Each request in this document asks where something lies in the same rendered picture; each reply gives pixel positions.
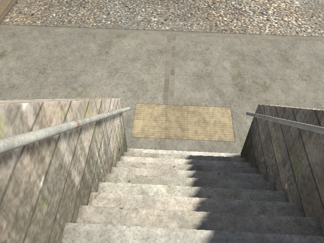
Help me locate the stairs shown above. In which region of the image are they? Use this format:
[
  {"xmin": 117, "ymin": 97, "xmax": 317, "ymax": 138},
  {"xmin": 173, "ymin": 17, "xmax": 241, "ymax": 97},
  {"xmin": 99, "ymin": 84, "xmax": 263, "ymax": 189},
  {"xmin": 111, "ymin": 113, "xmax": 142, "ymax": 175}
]
[{"xmin": 60, "ymin": 148, "xmax": 324, "ymax": 243}]

